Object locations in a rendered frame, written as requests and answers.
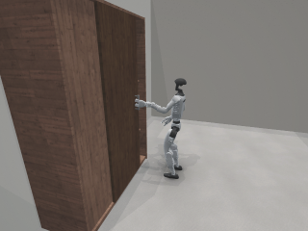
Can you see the handle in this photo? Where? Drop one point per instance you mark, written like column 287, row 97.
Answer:
column 138, row 97

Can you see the left robot upper arm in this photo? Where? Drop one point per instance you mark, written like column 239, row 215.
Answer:
column 175, row 100

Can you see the robot left foot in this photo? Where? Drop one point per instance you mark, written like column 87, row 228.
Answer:
column 169, row 175

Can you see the robot left hand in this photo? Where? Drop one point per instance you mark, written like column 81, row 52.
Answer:
column 141, row 103

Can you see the left robot forearm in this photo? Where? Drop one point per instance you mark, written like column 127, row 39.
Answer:
column 155, row 106

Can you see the left robot shin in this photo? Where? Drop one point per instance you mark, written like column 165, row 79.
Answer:
column 170, row 162

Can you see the wardrobe door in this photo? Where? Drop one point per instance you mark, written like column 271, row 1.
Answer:
column 118, row 59
column 77, row 33

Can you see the robot right hand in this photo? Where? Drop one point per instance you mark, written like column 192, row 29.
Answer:
column 167, row 119

